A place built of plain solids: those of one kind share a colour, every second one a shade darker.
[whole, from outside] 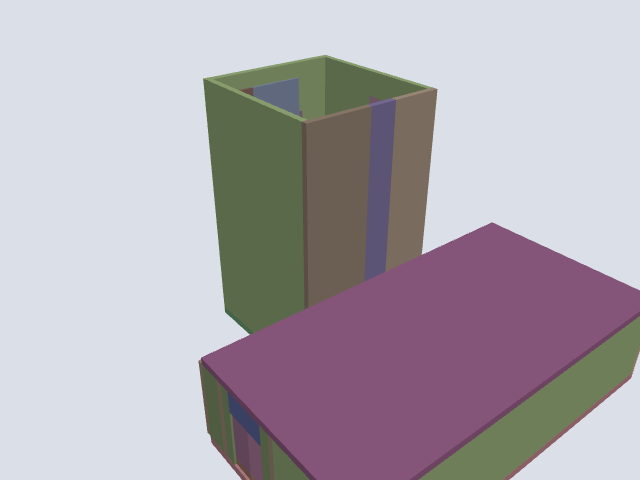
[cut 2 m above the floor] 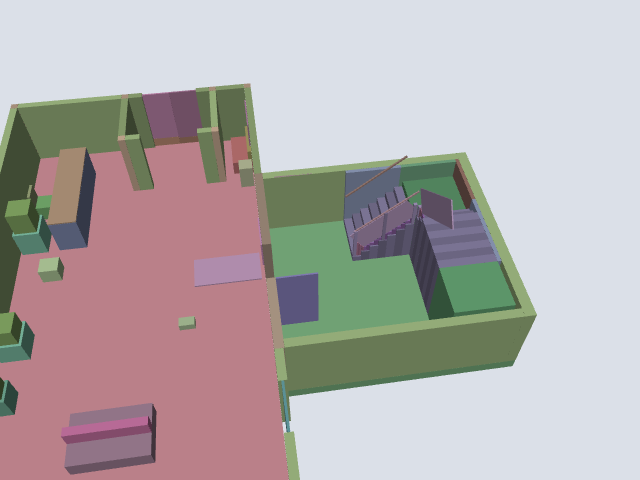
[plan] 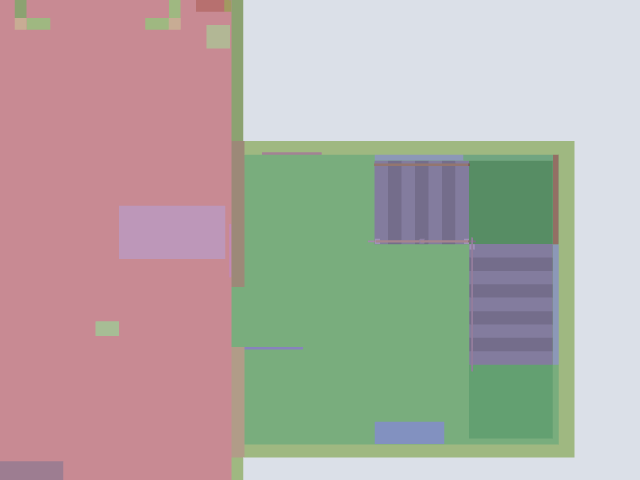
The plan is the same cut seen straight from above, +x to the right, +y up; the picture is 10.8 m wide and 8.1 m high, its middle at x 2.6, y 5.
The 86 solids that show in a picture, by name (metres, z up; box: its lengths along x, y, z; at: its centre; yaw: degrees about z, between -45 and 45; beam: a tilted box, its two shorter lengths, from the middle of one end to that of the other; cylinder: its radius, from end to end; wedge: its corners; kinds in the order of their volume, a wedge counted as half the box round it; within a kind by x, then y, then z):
{
 "wall_1": {"box": [0.2, 13.05, 3.0], "at": [-5.64, 3.92, 1.5]},
 "wall_2": {"box": [2.99, 0.2, 3.0], "at": [-4.05, 10.55, 1.5]},
 "wall_3": {"box": [0.2, 1.7, 3.0], "at": [-2.45, 9.6, 1.5]},
 "wall_4": {"box": [0.4, 0.2, 3.0], "at": [-2.15, 8.65, 1.5]},
 "wall_5": {"box": [0.4, 0.2, 3.0], "at": [-2.15, 10.55, 1.5]},
 "wall_6": {"box": [0.4, 0.2, 3.0], "at": [-0.15, 8.65, 1.5]},
 "wall_7": {"box": [0.4, 0.2, 3.0], "at": [-0.15, 10.55, 1.5]},
 "wall_8": {"box": [0.2, 1.7, 3.0], "at": [0.15, 9.6, 1.5]},
 "wall_9": {"box": [0.86, 0.2, 3.0], "at": [0.68, 10.55, 1.5]},
 "wall_10": {"box": [0.2, 2.08, 3.0], "at": [1.21, -1.56, 1.5]},
 "wall_11": {"box": [0.2, 0.75, 3.0], "at": [1.21, 0.96, 1.5]},
 "wall_12": {"box": [0.2, 3.78, 3.0], "at": [1.21, 8.56, 1.5]},
 "wall_13": {"box": [5.3, 0.22, 9.54], "at": [3.98, 1.44, 4.77]},
 "wall_14": {"box": [5.3, 0.23, 9.54], "at": [3.98, 6.55, 4.77]},
 "wall_15": {"box": [0.27, 5.34, 9.54], "at": [6.76, 4.0, 4.77]},
 "lobby_floor_slab_1": {"box": [6.85, 13.45, 0.3], "at": [-2.32, 3.92, -0.15]},
 "lobby_ceiling_slab_1": {"box": [6.85, 13.45, 0.25], "at": [-2.32, 3.92, 3.12]},
 "floor_slab_1": {"box": [5.79, 5.34, 0.3], "at": [4.0, 4.0, -0.15]},
 "wall_cheek_1": {"box": [0.22, 1.87, 9.54], "at": [1.22, 2.26, 4.77]},
 "wall_cheek_2": {"box": [0.22, 2.47, 9.54], "at": [1.22, 5.44, 4.77]},
 "landing_slab_1": {"box": [1.41, 1.25, 3.29], "at": [5.82, 2.27, 1.65]},
 "landing_slab_2": {"box": [1.42, 1.41, 1.46], "at": [5.82, 5.63, 0.73]},
 "tread_slab_1": {"box": [0.24, 1.41, 0.18], "at": [3.64, 5.63, 0.09]},
 "tread_slab_2": {"box": [0.23, 1.41, 0.37], "at": [3.86, 5.63, 0.18]},
 "tread_slab_3": {"box": [0.24, 1.41, 0.55], "at": [4.09, 5.63, 0.28]},
 "tread_slab_4": {"box": [0.24, 1.41, 0.73], "at": [4.32, 5.63, 0.37]},
 "tread_slab_5": {"box": [0.23, 1.41, 0.91], "at": [4.55, 5.63, 0.46]},
 "tread_slab_6": {"box": [0.23, 1.41, 1.1], "at": [4.77, 5.63, 0.55]},
 "tread_slab_7": {"box": [0.23, 1.41, 1.28], "at": [5.0, 5.63, 0.64]},
 "tread_slab_8": {"box": [1.41, 0.23, 3.11], "at": [5.82, 3.01, 1.56]},
 "tread_slab_9": {"box": [1.41, 0.23, 2.93], "at": [5.82, 3.23, 1.46]},
 "tread_slab_10": {"box": [1.41, 0.23, 2.74], "at": [5.82, 3.46, 1.37]},
 "tread_slab_11": {"box": [1.41, 0.23, 2.56], "at": [5.82, 3.69, 1.28]},
 "tread_slab_12": {"box": [1.41, 0.23, 2.38], "at": [5.82, 3.91, 1.19]},
 "tread_slab_13": {"box": [1.41, 0.23, 2.19], "at": [5.82, 4.14, 1.1]},
 "tread_slab_14": {"box": [1.41, 0.23, 2.01], "at": [5.82, 4.36, 1.01]},
 "tread_slab_15": {"box": [1.41, 0.24, 1.83], "at": [5.82, 4.59, 0.92]},
 "tread_slab_16": {"box": [1.41, 0.23, 1.65], "at": [5.82, 4.82, 0.82]},
 "wall_wall_1": {"box": [1.49, 0.1, 8.99], "at": [4.27, 6.39, 4.5]},
 "wall_wall_2": {"box": [0.1, 2.03, 8.99], "at": [6.58, 3.91, 4.5]},
 "lobby_desk_body_1": {"box": [0.75, 3.0, 1.05], "at": [-4.12, 8.0, 0.52]},
 "wall_head_1": {"box": [0.22, 1.01, 7.46], "at": [1.22, 3.7, 5.81]},
 "wall_land_far_wall_1": {"box": [0.1, 1.51, 8.99], "at": [6.58, 5.68, 4.5]},
 "wall_land_wall_1": {"box": [1.51, 0.1, 8.99], "at": [5.77, 6.39, 4.5]},
 "lobby_island_seat_1": {"box": [1.8, 1.2, 0.45], "at": [-2.63, 0.67, 0.22]},
 "lobby_planter_box_1": {"box": [0.55, 0.55, 0.65], "at": [-5.22, 1.93, 0.32]},
 "lobby_planter_box_2": {"box": [0.7, 0.7, 0.65], "at": [-5.14, 3.43, 0.32]},
 "lobby_planter_box_3": {"box": [0.7, 0.7, 0.8], "at": [-5.14, 6.83, 0.4]},
 "wallpost_1": {"box": [0.2, 0.2, 3.0], "at": [-5.64, -2.7, 1.5]},
 "wallpost_2": {"box": [0.2, 0.2, 3.0], "at": [-2.45, 8.65, 1.5]},
 "wallpost_3": {"box": [0.2, 0.2, 3.0], "at": [-2.45, 10.55, 1.5]},
 "wallpost_4": {"box": [0.2, 0.2, 3.0], "at": [0.15, 8.65, 1.5]},
 "wallpost_5": {"box": [0.2, 0.2, 3.0], "at": [0.15, 10.55, 1.5]},
 "wallpost_6": {"box": [0.2, 0.2, 3.0], "at": [1.21, 10.55, 1.5]},
 "lobby_planter_plant_1": {"box": [0.43, 0.43, 1.2], "at": [-5.22, 1.94, 1.25]},
 "lobby_planter_plant_2": {"box": [0.58, 0.58, 0.5], "at": [-5.14, 3.43, 0.9]},
 "lobby_planter_plant_3": {"box": [0.58, 0.58, 0.7], "at": [-5.14, 6.83, 1.15]},
 "lobby_seats_seat_1": {"box": [0.6, 1.2, 0.45], "at": [0.81, 9.45, 0.22]},
 "wall_head_lobby_entrance_1": {"box": [1.6, 0.2, 0.8], "at": [-1.15, 10.55, 2.6]},
 "door_leaf_1": {"box": [1.01, 0.045, 2.06], "at": [2.12, 6.46, 1.03]},
 "door_leaf_2": {"box": [1.01, 0.045, 2.06], "at": [3.58, 1.53, 7.62]},
 "lobby_entrance_leaf_1": {"box": [0.8, 0.05, 1.9], "at": [-1.55, 10.55, 1.25]},
 "lobby_entrance_leaf_2": {"box": [0.8, 0.05, 1.95], "at": [-0.75, 10.55, 1.22]},
 "lobby_runner_top_1": {"box": [1.8, 0.9, 0.09], "at": [0.1, 5.13, -0.01]},
 "lobby_island_spine_1": {"box": [1.8, 0.2, 0.4], "at": [-2.63, 0.67, 0.65]},
 "lobby_lift_leaf_1": {"box": [0.06, 1.1, 2.1], "at": [1.21, 0.03, 1.05]},
 "lobby_bin_body_1": {"box": [0.4, 0.4, 0.75], "at": [0.89, 8.43, 0.37]},
 "lobby_desk_chair_seat_1": {"box": [0.5, 0.5, 0.48], "at": [-5.0, 8.0, 0.24]},
 "lobby_parcel_box_1": {"box": [0.5, 0.45, 0.45], "at": [-4.55, 5.65, 0.22]},
 "door_front_leaf_open_1": {"box": [0.99, 0.045, 2.06], "at": [1.82, 3.17, 1.04]},
 "lobby_desk_counter_1": {"box": [0.75, 3.0, 0.04], "at": [-4.12, 8.0, 1.07]},
 "panel_sheet_1": {"beam": [0.65, 0.031], "from": [3.61, 4.98, 0.78], "to": [5.03, 4.98, 1.92]},
 "panel_sheet_2": {"beam": [0.64, 0.031], "from": [5.17, 4.84, 2.24], "to": [5.17, 2.98, 3.75]},
 "lobby_board_panel_1": {"box": [0.04, 0.9, 0.8], "at": [1.08, 4.82, 1.4]},
 "lobby_board_panel_2": {"box": [0.04, 1.2, 0.8], "at": [1.08, 9.65, 1.3]},
 "lobby_seats_back_1": {"box": [0.12, 1.2, 0.4], "at": [1.04, 9.45, 0.65]},
 "posts_1": {"box": [0.09, 0.09, 1.02], "at": [3.57, 4.98, 0.7]},
 "posts_2": {"box": [0.09, 0.09, 1.08], "at": [4.32, 4.98, 1.27]},
 "posts_3": {"box": [0.09, 0.09, 1.13], "at": [5.07, 4.98, 1.85]},
 "lobby_entrance_leaf_kick_1": {"box": [0.8, 0.05, 0.3], "at": [-1.55, 10.55, 0.15]},
 "lobby_entrance_leaf_kick_2": {"box": [0.8, 0.05, 0.25], "at": [-0.75, 10.55, 0.12]},
 "lobby_left_box_1": {"box": [0.4, 0.25, 0.2], "at": [-0.99, 3.5, 0.1]},
 "lobby_desk_chair_back_1": {"box": [0.08, 0.5, 0.47], "at": [-5.21, 8.0, 0.71]},
 "furn_bench_top_1": {"box": [1.18, 0.38, 0.037], "at": [4.11, 1.75, 0.41]},
 "handrail_rail_1": {"beam": [0.045, 0.045], "from": [3.52, 6.27, 1.17], "to": [5.12, 6.27, 2.45]},
 "rail_top_1": {"beam": [0.041, 0.041], "from": [3.52, 4.98, 1.17], "to": [5.12, 4.98, 2.45]}
}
